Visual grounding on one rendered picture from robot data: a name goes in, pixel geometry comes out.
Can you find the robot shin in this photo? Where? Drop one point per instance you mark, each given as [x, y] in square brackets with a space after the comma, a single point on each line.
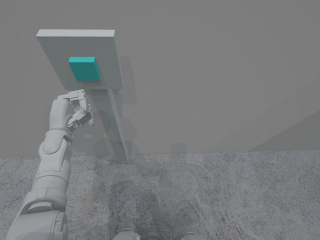
[128, 229]
[190, 233]

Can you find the button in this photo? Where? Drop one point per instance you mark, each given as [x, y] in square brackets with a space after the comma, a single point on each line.
[85, 68]

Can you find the robot left shin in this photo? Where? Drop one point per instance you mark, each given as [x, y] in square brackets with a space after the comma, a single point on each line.
[128, 229]

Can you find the panel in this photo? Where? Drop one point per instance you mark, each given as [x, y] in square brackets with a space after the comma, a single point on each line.
[61, 44]

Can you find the robot right shin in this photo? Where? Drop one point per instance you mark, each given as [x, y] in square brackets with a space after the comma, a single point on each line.
[190, 233]

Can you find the robot left hand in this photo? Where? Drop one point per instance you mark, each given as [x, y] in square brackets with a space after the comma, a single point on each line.
[64, 117]

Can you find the left robot forearm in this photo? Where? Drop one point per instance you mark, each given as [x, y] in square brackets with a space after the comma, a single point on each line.
[48, 192]

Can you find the robot left upper arm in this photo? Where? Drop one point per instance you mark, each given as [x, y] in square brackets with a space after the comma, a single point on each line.
[48, 225]

